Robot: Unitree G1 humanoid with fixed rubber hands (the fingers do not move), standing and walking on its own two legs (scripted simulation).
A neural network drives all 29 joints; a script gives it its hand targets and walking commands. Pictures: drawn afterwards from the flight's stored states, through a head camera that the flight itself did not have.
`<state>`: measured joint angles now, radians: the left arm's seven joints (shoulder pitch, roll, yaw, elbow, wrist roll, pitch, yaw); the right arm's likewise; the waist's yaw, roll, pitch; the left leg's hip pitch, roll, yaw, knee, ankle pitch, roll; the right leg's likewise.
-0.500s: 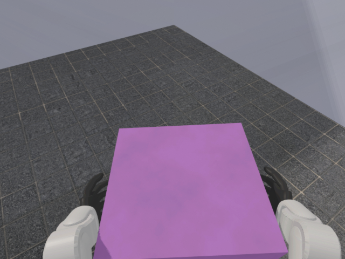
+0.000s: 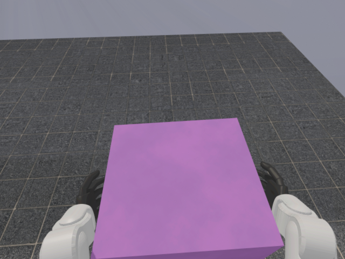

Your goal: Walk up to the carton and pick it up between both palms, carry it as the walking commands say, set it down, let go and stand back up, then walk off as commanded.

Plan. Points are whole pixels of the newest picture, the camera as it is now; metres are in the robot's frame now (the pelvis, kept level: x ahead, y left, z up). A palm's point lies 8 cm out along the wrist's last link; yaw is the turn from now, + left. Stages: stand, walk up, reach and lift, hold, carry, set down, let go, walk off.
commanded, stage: carry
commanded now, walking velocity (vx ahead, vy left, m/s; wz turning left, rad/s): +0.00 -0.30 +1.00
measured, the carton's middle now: (180, 200) +0.28 +0.01 -0.01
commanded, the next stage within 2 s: none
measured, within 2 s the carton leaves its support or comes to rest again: neither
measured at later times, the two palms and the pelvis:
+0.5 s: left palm out of the picture +0.12 +0.09 +0.06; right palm (289, 170) +0.32 -0.23 +0.07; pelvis +0.01 -0.18 +0.00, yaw +29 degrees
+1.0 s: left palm out of the picture +0.12 -0.03 +0.08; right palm (302, 139) +0.40 -0.28 +0.08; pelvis +0.08 -0.32 +0.01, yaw +47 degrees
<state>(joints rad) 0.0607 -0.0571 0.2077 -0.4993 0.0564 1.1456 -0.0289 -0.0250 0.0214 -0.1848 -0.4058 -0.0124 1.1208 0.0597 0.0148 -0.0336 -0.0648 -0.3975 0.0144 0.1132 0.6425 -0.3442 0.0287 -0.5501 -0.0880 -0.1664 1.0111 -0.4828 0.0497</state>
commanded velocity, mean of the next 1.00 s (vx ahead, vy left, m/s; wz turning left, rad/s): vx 0.00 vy -0.17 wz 0.58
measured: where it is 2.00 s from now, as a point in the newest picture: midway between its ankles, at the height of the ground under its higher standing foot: outside the picture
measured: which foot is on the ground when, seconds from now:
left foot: down 0.00-0.20, up 0.22-0.42, down 0.44-0.68, up 0.70-0.96, down 0.98-1.00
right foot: up 0.00-0.18, down 0.20-0.44, up 0.46-0.66, down 0.68-1.00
